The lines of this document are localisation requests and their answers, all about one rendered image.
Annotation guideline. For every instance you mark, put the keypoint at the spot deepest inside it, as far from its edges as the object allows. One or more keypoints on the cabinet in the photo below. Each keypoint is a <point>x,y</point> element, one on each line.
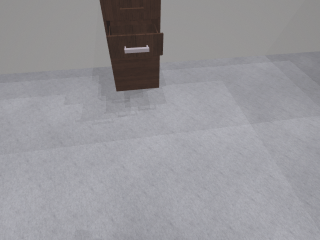
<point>133,73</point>

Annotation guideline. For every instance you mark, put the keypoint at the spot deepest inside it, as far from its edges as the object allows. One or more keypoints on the drawer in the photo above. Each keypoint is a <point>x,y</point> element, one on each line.
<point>134,36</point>

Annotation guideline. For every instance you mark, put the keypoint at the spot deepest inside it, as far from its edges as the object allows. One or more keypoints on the handle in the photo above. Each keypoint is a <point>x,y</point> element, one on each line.
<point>136,49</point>
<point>132,10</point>

